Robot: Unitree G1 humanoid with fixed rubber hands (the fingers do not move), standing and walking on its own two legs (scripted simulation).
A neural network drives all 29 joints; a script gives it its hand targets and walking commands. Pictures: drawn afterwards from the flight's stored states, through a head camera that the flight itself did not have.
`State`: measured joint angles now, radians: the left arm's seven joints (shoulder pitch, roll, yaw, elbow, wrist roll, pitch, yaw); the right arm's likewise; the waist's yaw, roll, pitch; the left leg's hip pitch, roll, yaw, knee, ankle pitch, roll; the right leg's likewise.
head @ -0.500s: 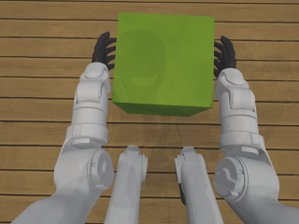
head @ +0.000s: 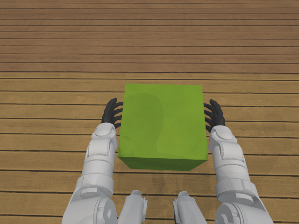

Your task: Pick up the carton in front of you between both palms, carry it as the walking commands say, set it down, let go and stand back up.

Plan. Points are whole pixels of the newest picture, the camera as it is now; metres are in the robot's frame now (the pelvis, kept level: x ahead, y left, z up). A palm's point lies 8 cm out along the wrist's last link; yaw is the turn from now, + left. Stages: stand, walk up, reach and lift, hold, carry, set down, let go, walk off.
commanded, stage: reach and lift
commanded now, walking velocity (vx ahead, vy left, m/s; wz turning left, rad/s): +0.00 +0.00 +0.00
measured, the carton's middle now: (161, 132) +0.40 +0.00 -0.11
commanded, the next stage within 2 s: hold in 1.58 s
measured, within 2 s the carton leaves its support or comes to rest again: neither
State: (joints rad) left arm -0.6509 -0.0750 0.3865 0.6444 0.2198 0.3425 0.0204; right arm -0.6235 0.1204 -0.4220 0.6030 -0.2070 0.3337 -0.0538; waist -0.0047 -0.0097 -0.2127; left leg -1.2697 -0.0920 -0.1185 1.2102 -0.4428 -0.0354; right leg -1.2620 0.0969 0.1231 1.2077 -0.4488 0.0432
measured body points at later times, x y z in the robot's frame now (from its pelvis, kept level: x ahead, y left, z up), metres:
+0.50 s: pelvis +0.05 +0.00 +0.11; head +0.05 +0.00 +0.56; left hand +0.36 +0.15 +0.10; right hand +0.36 -0.15 +0.11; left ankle +0.06 +0.13 -0.62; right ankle +0.06 -0.13 -0.62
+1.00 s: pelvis +0.03 +0.00 +0.12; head +0.01 +0.00 +0.57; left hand +0.34 +0.15 +0.14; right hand +0.35 -0.15 +0.14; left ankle +0.06 +0.13 -0.62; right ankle +0.06 -0.13 -0.62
